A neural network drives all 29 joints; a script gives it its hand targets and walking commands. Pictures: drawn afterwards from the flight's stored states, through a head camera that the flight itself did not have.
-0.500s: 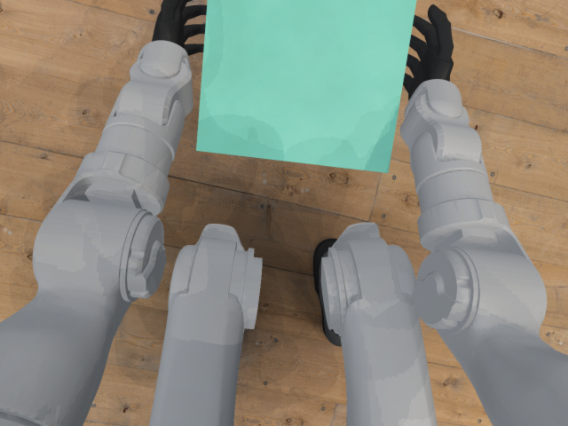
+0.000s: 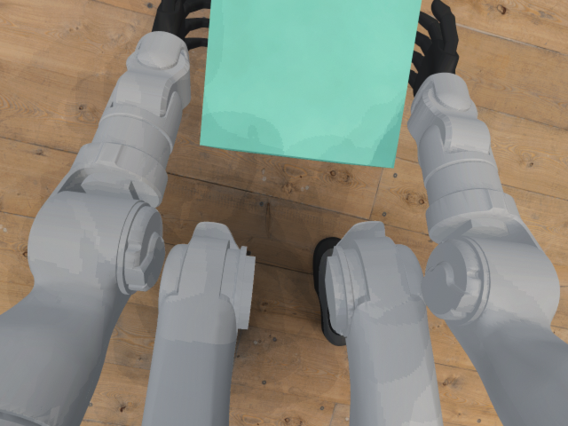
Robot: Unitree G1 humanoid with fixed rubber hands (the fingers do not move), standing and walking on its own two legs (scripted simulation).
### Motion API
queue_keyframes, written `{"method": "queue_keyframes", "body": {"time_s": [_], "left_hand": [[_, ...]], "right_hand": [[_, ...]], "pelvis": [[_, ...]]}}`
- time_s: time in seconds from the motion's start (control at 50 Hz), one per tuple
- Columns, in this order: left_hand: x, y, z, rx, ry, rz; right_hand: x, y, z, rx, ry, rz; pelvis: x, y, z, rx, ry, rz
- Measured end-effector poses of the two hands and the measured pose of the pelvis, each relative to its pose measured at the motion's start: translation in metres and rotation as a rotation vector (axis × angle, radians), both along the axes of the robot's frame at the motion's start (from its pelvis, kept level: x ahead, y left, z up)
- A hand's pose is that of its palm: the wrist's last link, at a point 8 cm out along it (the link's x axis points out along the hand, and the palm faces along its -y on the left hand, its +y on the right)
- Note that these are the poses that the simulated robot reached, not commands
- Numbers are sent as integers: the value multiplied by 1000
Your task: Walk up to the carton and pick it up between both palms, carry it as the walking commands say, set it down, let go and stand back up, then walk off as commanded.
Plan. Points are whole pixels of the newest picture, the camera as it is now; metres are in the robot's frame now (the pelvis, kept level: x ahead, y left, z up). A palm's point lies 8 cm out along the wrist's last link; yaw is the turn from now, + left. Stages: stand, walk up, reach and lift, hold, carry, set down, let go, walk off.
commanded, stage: set down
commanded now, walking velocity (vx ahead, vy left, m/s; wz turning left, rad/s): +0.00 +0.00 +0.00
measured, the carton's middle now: (298, 84) +0.50 -0.02 -0.24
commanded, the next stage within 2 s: none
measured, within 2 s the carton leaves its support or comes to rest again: neither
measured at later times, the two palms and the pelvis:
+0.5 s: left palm (171, 42) +0.53 +0.14 -0.17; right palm (433, 78) +0.50 -0.18 -0.16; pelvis +0.00 +0.00 +0.00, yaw +0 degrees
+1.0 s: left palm (132, 20) +0.54 +0.17 -0.15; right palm (459, 73) +0.50 -0.20 -0.14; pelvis +0.00 -0.01 +0.01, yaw +0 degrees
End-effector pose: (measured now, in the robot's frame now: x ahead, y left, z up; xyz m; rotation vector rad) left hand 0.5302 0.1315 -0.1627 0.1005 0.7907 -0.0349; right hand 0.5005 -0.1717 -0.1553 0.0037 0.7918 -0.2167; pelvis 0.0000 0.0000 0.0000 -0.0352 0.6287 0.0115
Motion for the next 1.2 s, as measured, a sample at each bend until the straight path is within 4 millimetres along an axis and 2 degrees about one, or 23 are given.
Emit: {"method": "queue_keyframes", "body": {"time_s": [0.44,0.64,0.86,1.0,1.2], "left_hand": [[0,-2,-6,-23,-49,-7],[0,26,-10,23,-62,36],[8,37,-4,16,-88,63],[12,38,16,17,-141,59],[15,39,83,22,-149,62]], "right_hand": [[0,-3,-6,-5,-14,4],[-4,-13,-12,-14,-28,-10],[-4,-29,-11,-32,-44,-15],[2,-27,11,-20,-108,-18],[-1,-27,75,-23,-130,-35]], "pelvis": [[-4,-2,-1,-5,-20,-3],[-5,-4,4,-4,8,2],[-4,-7,1,-3,25,2],[-4,-7,7,-2,32,-3],[0,-6,48,3,87,-3]]}}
